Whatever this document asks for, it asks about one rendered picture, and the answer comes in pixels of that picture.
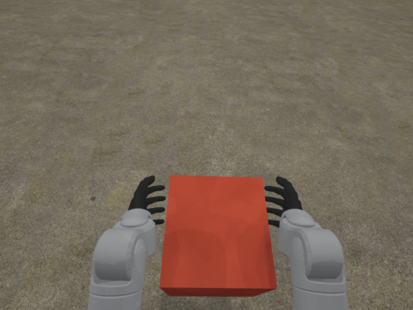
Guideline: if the left robot hand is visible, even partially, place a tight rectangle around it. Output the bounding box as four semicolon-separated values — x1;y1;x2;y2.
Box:
128;176;166;225

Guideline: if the left robot forearm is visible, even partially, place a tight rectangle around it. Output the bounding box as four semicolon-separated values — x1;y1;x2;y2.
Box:
87;209;156;310

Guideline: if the carton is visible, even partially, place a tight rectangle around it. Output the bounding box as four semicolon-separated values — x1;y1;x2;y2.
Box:
159;175;277;297

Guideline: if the right robot hand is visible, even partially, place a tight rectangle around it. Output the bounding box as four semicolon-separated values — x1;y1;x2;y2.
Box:
264;176;303;227

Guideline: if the right robot forearm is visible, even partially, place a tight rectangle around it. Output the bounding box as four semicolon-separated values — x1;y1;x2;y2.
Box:
277;209;348;310

